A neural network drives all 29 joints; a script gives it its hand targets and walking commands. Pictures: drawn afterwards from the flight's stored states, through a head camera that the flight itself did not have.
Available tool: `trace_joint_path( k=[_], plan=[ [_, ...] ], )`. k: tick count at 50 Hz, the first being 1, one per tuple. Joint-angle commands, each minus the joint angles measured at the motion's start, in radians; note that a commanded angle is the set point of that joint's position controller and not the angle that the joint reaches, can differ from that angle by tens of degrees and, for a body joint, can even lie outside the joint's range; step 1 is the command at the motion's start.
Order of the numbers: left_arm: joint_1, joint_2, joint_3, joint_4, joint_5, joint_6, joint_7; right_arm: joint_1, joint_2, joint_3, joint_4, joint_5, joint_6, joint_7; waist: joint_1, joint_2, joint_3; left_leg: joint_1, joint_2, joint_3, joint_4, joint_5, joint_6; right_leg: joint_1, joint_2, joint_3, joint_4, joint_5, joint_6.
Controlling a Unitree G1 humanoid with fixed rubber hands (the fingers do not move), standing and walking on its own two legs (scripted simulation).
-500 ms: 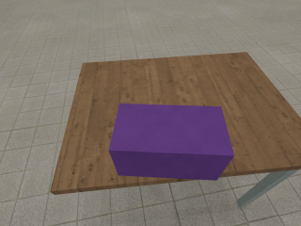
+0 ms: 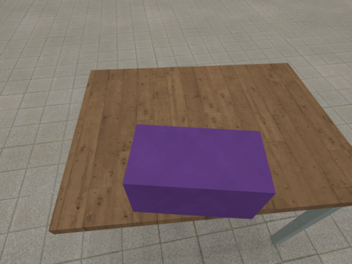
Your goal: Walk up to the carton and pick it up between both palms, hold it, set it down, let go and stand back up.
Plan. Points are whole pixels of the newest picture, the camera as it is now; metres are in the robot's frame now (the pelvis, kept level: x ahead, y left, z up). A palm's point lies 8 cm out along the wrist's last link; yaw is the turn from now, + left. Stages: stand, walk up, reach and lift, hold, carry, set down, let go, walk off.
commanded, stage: walk up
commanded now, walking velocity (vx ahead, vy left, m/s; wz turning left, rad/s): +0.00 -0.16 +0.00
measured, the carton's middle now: (195, 172) +0.34 -0.03 -0.01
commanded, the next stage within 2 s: none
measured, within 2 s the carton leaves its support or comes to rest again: neither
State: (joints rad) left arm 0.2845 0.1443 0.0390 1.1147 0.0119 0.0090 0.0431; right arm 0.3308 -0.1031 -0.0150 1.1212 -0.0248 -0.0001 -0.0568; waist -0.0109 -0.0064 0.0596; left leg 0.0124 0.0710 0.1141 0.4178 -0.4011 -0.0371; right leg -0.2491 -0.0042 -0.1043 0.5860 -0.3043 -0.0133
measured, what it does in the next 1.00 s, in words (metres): steps on the spot: right foot, then left foot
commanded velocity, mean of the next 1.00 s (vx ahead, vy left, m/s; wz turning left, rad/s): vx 0.00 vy -0.01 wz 0.00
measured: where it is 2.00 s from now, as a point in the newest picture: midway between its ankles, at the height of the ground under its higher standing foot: outside the picture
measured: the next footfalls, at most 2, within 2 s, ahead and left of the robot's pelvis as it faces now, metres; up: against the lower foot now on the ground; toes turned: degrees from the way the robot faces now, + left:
right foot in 0.18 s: +0.10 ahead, -0.17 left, +0.00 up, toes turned -6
left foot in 0.44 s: +0.02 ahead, +0.04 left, +0.00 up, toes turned +4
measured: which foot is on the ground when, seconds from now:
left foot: down 0.00-0.20, up 0.22-0.42, down 0.44-1.00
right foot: up 0.00-0.16, down 0.18-1.00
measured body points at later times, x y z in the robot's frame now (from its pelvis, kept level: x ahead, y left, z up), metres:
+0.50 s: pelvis +0.03 -0.06 +0.00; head +0.04 -0.05 +0.45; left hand +0.07 +0.16 -0.17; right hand +0.04 -0.27 -0.16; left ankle -0.02 +0.04 -0.73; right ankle +0.06 -0.16 -0.73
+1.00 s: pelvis +0.06 -0.05 +0.01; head +0.07 -0.05 +0.46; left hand +0.03 +0.15 -0.16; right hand +0.03 -0.25 -0.15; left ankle -0.02 +0.04 -0.73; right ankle +0.06 -0.16 -0.73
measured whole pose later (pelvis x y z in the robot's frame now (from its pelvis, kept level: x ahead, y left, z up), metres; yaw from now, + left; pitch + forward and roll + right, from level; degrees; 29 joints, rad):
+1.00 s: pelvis +0.06 -0.05 +0.01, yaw +0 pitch -2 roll -1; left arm 0.28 0.10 0.01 1.19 0.01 -0.01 0.04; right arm 0.32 -0.10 0.01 1.17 -0.01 -0.02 -0.04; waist 0.01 0.01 0.06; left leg 0.02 0.00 0.07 0.35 -0.33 0.02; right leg -0.14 -0.02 -0.12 0.41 -0.23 -0.01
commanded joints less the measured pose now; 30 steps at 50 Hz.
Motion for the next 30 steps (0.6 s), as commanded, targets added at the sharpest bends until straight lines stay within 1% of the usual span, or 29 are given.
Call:
trace_joint_path(
  k=[1, 2, 3, 4, 5, 6, 7, 8, 9, 10, 11, 12, 13, 14, 15, 16, 17, 18, 19, 20, 21, 22, 23, 24, 25, 26, 27, 28, 30],
  plan=[
    [-0.111, 0.095, 0.042, -0.119, 0.02, 0.03, -0.011, 0.277, -0.258, -0.069, 0.028, -0.017, -0.002, -0.044, -0.11, 0.205, 0.061, 0.092, 0.489, -0.288, -0.025, 1.215, 0.269, -0.404, -0.063, 0.009, 0.427, -0.28, 0.046],
    [-0.142, 0.082, 0.042, -0.139, 0.014, 0.034, -0.018, 0.246, -0.231, -0.069, 0.018, -0.025, -0.007, -0.042, -0.096, 0.211, 0.081, 0.028, 0.463, -0.265, -0.054, 1.089, 0.262, -0.399, -0.087, 0.052, 0.485, -0.249, 0.05],
    [-0.151, 0.08, 0.044, -0.152, 0.005, 0.038, -0.023, 0.19, -0.214, -0.067, -0.001, -0.032, -0.013, -0.04, -0.066, 0.234, 0.121, -0.04, 0.426, -0.241, -0.078, 0.969, 0.226, -0.39, -0.113, 0.096, 0.488, -0.204, 0.053],
    [-0.144, 0.09, 0.047, -0.164, -0.001, 0.04, -0.029, 0.13, -0.207, -0.066, -0.021, -0.033, -0.017, -0.038, -0.035, 0.254, 0.149, -0.077, 0.392, -0.215, -0.094, 0.872, 0.186, -0.384, -0.13, 0.121, 0.44, -0.17, 0.059],
    [-0.132, 0.1, 0.05, -0.168, -0.002, 0.042, -0.036, 0.085, -0.205, -0.067, -0.038, -0.032, -0.018, -0.032, -0.017, 0.26, 0.163, -0.094, 0.363, -0.193, -0.101, 0.808, 0.158, -0.372, -0.127, 0.113, 0.383, -0.154, 0.064],
    [-0.078, -0.012, 0.012, -0.149, -0.015, 0.02, -0.052, -0.003, -0.063, -0.017, -0.036, -0.006, -0.022, -0.023, 0.056, 0.336, 0.1, -0.216, 0.119, -0.024, -0.075, 0.562, 0.098, -0.09, -0.105, 0.119, 0.077, -0.146, 0.01],
    [-0.015, 0.031, 0.026, -0.111, -0.016, 0.005, -0.052, 0.034, -0.09, -0.031, -0.015, -0.004, -0.012, -0.008, 0.055, 0.303, 0.101, -0.241, 0.065, 0.013, -0.021, 0.447, 0.086, 0.034, 0.012, -0.041, -0.01, 0.035, 0.014],
    [0.085, 0.076, 0.043, -0.056, -0.007, -0.004, -0.042, 0.072, -0.14, -0.043, 0.005, -0.005, -0.008, 0.005, 0.081, 0.19, 0.088, -0.281, 0.072, 0.008, 0.062, 0.441, 0.082, 0.18, 0.051, -0.09, -0.097, 0.217, 0.017],
    [0.157, 0.139, 0.059, -0.033, 0.004, -0.018, -0.032, 0.121, -0.137, -0.038, 0.011, -0.004, -0.015, 0.016, 0.097, 0.05, 0.037, -0.343, 0.076, -0.001, 0.139, 0.411, 0.061, 0.311, 0.007, -0.055, -0.124, 0.332, 0.019],
    [0.202, 0.219, 0.066, -0.053, 0.019, -0.035, -0.026, 0.164, -0.101, -0.022, -0.012, -0.003, -0.018, 0.022, 0.096, -0.166, -0.043, -0.413, 0.044, 0.017, 0.28, 0.072, 0.012, 0.388, -0.241, 0.192, -0.143, 0.713, -0.009],
    [0.23, 0.196, 0.042, -0.037, -0.007, -0.027, -0.021, 0.197, -0.074, -0.026, -0.009, 0.048, 0.014, 0.018, 0.112, -0.357, -0.204, -0.22, -0.03, -0.04, 0.397, -0.293, 0.002, 0.228, -0.407, 0.401, -0.236, 0.833, -0.175],
    [0.135, 0.171, 0.034, -0.054, -0.003, -0.026, -0.022, 0.124, -0.119, -0.036, -0.018, 0.045, 0.032, 0.017, 0.076, -0.282, -0.124, -0.222, -0.018, -0.091, 0.491, -0.293, 0.008, 0.14, -0.381, 0.445, -0.285, 0.686, -0.203],
    [0.046, 0.17, 0.028, -0.085, -0.002, -0.031, -0.016, 0.084, -0.105, -0.033, -0.022, 0.03, 0.036, 0.022, 0.054, -0.18, -0.054, -0.279, -0.016, -0.107, 0.537, -0.273, 0.013, 0.112, -0.353, 0.383, -0.284, 0.604, -0.196],
    [-0.008, 0.175, 0.023, -0.104, 0.006, -0.031, -0.007, 0.08, -0.06, -0.021, -0.013, 0.02, 0.035, 0.026, 0.036, -0.139, -0.044, -0.295, -0.007, -0.118, 0.549, -0.245, 0.019, 0.095, -0.333, 0.341, -0.277, 0.555, -0.19],
    [-0.03, 0.169, 0.017, -0.111, 0.008, -0.031, 0.003, 0.091, -0.042, -0.015, -0.004, 0.014, 0.035, 0.027, 0.02, -0.144, -0.037, -0.272, 0.006, -0.129, 0.526, -0.222, 0.028, 0.056, -0.323, 0.305, -0.275, 0.554, -0.188],
    [-0.055, 0.158, 0.011, -0.11, 0.008, -0.026, 0.006, 0.106, -0.032, -0.009, 0.001, 0.01, 0.033, 0.026, 0.001, -0.159, -0.03, -0.243, 0.009, -0.125, 0.476, -0.217, 0.035, 0.023, -0.301, 0.262, -0.275, 0.535, -0.179],
    [-0.072, 0.145, 0.004, -0.109, 0.011, -0.022, 0.005, 0.115, -0.048, -0.009, 0.001, 0.011, 0.03, 0.023, -0.009, -0.165, -0.03, -0.231, 0.003, -0.116, 0.41, -0.219, 0.041, 0.021, -0.287, 0.242, -0.271, 0.522, -0.171],
    [-0.072, 0.136, 0.0, -0.104, 0.016, -0.02, 0.005, 0.119, -0.07, -0.013, 0.002, 0.016, 0.028, 0.018, -0.01, -0.166, -0.034, -0.222, -0.006, -0.104, 0.344, -0.204, 0.045, 0.029, -0.282, 0.241, -0.266, 0.518, -0.17],
    [-0.071, 0.133, -0.003, -0.097, 0.017, -0.017, 0.004, 0.132, -0.08, -0.013, 0.008, 0.021, 0.026, 0.013, -0.015, -0.16, -0.041, -0.196, -0.012, -0.093, 0.265, -0.139, 0.051, 0.029, -0.278, 0.24, -0.258, 0.511, -0.168],
    [-0.082, 0.128, -0.004, -0.091, 0.01, -0.011, 0.005, 0.159, -0.068, -0.009, 0.019, 0.02, 0.023, 0.011, -0.035, -0.138, -0.044, -0.144, -0.016, -0.08, 0.148, -0.017, 0.059, 0.01, -0.262, 0.223, -0.238, 0.468, -0.151],
    [-0.105, 0.125, -0.001, -0.088, -0.003, -0.005, 0.002, 0.189, -0.049, 0.0, 0.031, 0.013, 0.016, 0.011, -0.063, -0.094, -0.032, -0.077, -0.012, -0.079, -0.021, 0.195, 0.067, -0.031, -0.239, 0.194, -0.211, 0.379, -0.114],
    [-0.102, 0.103, 0.0, -0.089, -0.015, -0.001, -0.005, 0.171, -0.086, -0.003, 0.023, -0.005, 0.006, 0.012, -0.046, -0.002, -0.014, -0.056, 0.045, -0.173, -0.121, 0.303, 0.075, -0.073, -0.183, 0.152, -0.156, 0.263, -0.056],
    [-0.072, 0.033, -0.011, -0.093, -0.029, 0.013, -0.009, 0.079, -0.139, -0.007, -0.002, 0.005, -0.002, 0.013, 0.03, 0.176, 0.041, -0.269, 0.122, -0.259, -0.152, 0.236, 0.105, 0.028, -0.073, 0.054, -0.164, 0.079, -0.009],
    [-0.04, -0.001, -0.026, -0.071, -0.022, 0.02, -0.008, -0.008, -0.128, -0.001, -0.019, 0.012, -0.007, 0.017, 0.052, 0.243, 0.097, -0.383, 0.132, -0.271, -0.195, 0.136, 0.113, 0.134, -0.078, 0.067, -0.186, 0.086, 0.001],
    [-0.012, 0.026, -0.02, -0.043, -0.012, 0.015, -0.009, -0.044, -0.079, 0.012, -0.027, 0.012, -0.011, 0.018, 0.06, 0.185, 0.118, -0.347, 0.101, -0.233, -0.207, 0.117, 0.087, 0.144, -0.086, 0.081, -0.21, 0.146, 0.002],
    [0.003, 0.049, -0.013, -0.021, -0.006, 0.007, -0.01, -0.044, -0.066, 0.011, -0.027, 0.012, -0.013, 0.017, 0.05, 0.13, 0.122, -0.296, 0.071, -0.199, -0.194, 0.146, 0.068, 0.141, -0.093, 0.092, -0.227, 0.204, -0.003],
    [0.003, 0.073, -0.005, -0.011, -0.001, -0.001, -0.012, -0.02, -0.07, 0.009, -0.021, 0.014, -0.015, 0.015, 0.036, 0.092, 0.11, -0.248, 0.054, -0.179, -0.173, 0.217, 0.063, 0.145, -0.105, 0.103, -0.231, 0.259, -0.012],
    [0.008, 0.074, -0.006, -0.004, 0.004, -0.01, -0.014, 0.006, -0.078, 0.005, -0.011, 0.018, -0.018, 0.014, 0.027, 0.073, 0.087, -0.196, 0.048, -0.167, -0.158, 0.284, 0.067, 0.141, -0.116, 0.109, -0.236, 0.299, -0.018],
    [0.014, 0.057, -0.014, 0.006, 0.0, -0.022, -0.016, 0.028, -0.085, 0.001, 0.002, 0.02, -0.018, 0.016, 0.021, 0.051, 0.052, -0.13, 0.048, -0.158, -0.15, 0.323, 0.074, 0.13, -0.12, 0.109, -0.254, 0.297, -0.018]
  ],
)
